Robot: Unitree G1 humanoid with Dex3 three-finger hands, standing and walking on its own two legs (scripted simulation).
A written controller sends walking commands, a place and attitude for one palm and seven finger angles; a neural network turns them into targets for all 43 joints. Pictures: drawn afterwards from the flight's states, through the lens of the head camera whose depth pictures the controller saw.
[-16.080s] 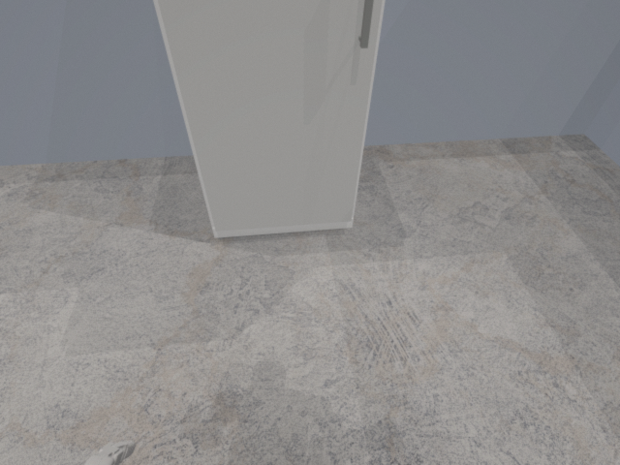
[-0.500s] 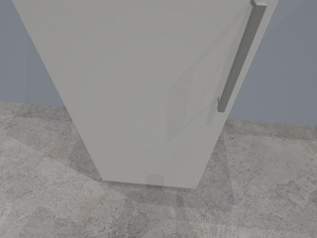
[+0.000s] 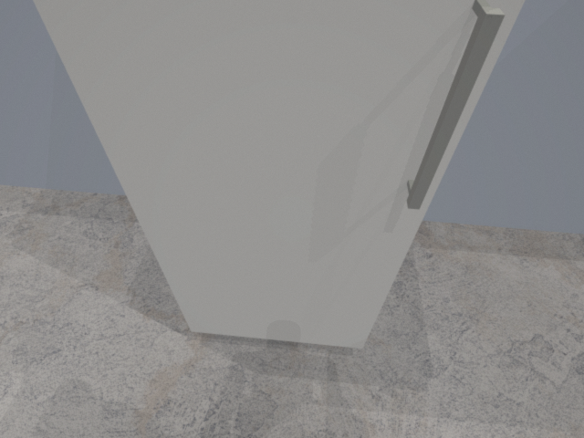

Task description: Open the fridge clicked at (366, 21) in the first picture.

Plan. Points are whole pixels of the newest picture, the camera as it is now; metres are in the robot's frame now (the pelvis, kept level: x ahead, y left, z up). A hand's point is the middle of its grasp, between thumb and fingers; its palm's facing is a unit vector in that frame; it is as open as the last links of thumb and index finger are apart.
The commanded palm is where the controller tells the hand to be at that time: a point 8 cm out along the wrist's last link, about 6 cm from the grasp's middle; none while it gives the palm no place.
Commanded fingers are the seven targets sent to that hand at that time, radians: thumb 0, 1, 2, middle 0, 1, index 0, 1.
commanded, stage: raise the hand to about handle height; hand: right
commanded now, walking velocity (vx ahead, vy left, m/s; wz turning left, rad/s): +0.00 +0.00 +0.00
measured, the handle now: (441, 122) +0.48 -0.17 +0.20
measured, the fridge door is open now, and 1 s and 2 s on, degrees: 0 0 0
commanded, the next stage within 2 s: none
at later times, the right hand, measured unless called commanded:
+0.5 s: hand out of the picture +0.12 -0.19 -0.03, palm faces +0.10 +0.99 +0.03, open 8.6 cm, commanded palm +0.12 -0.25 +0.01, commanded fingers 0.00 -0.39 -0.68 0.24 0.63 0.24 0.63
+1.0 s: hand (557, 374) +0.19 -0.25 +0.10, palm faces +0.19 +0.98 -0.08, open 11.6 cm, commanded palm +0.15 -0.29 +0.10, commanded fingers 0.00 0.20 -0.43 0.28 1.00 0.28 1.00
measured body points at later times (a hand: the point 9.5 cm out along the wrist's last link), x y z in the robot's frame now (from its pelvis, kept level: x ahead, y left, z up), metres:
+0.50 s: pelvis -0.03 +0.02 -0.04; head -0.03 +0.01 +0.41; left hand +0.20 +0.26 -0.06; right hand +0.11 -0.24 -0.03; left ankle -0.02 +0.11 -0.74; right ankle +0.00 -0.10 -0.74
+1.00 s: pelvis -0.02 +0.00 -0.02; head -0.03 +0.01 +0.43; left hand +0.13 +0.23 -0.10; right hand +0.17 -0.31 +0.11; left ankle -0.02 +0.11 -0.74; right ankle +0.00 -0.10 -0.74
